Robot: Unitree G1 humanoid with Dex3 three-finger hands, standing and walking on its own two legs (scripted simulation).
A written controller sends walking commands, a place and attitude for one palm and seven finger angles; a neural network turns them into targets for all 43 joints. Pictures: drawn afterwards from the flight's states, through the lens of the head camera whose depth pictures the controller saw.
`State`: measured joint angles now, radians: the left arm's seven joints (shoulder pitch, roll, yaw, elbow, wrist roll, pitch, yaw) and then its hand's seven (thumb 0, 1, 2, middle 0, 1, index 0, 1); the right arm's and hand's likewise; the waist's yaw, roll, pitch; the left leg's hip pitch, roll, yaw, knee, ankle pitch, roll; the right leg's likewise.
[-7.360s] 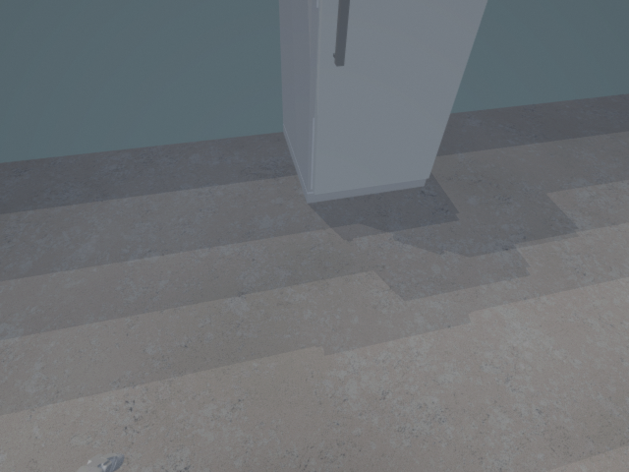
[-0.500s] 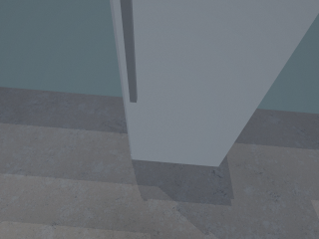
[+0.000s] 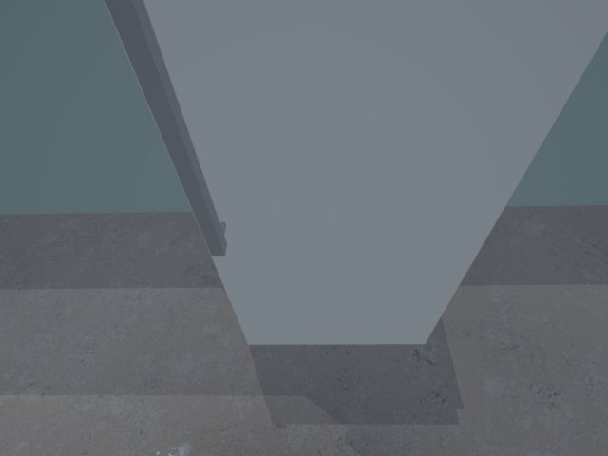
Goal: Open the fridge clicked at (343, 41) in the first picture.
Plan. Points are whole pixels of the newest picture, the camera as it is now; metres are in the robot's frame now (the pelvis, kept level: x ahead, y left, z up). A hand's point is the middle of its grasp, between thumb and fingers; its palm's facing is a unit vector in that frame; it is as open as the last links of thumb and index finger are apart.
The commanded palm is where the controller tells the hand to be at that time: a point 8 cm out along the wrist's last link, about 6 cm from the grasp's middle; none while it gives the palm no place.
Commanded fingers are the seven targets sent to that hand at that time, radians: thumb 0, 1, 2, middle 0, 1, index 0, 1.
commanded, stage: come to a stop and stand still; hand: left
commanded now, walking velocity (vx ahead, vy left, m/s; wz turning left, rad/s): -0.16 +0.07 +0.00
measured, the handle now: (187, 146) +0.48 +0.18 +0.15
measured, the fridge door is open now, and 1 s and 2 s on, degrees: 0 0 0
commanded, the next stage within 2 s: look again from close up in 1.60 s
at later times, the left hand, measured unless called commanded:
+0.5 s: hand out of the picture -0.02 +0.23 -0.17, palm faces +0.04 -0.97 -0.22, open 7.4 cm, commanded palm none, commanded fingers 0.00 0.90 0.90 -0.20 -0.30 -0.20 -0.30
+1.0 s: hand out of the picture -0.01 +0.21 -0.17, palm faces -0.02 -0.98 -0.20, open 7.4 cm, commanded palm none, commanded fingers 0.00 0.90 0.90 -0.20 -0.30 -0.20 -0.30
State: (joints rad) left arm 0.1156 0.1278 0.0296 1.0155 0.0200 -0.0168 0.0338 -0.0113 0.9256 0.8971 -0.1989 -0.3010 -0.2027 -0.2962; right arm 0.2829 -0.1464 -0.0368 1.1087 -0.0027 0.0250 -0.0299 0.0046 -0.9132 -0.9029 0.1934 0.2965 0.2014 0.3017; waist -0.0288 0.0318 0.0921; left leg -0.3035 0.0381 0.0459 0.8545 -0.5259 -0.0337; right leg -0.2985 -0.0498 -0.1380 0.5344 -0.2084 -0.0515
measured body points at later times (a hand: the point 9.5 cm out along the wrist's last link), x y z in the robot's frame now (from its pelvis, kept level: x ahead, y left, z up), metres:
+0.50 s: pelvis -0.02 +0.04 +0.00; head -0.01 +0.04 +0.45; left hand -0.02 +0.28 -0.16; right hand +0.04 -0.19 -0.15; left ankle +0.00 +0.15 -0.73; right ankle -0.06 -0.08 -0.74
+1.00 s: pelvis -0.04 +0.03 +0.00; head -0.03 +0.03 +0.45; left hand -0.01 +0.26 -0.16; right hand -0.05 -0.19 -0.16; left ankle +0.00 +0.15 -0.73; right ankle -0.05 -0.08 -0.73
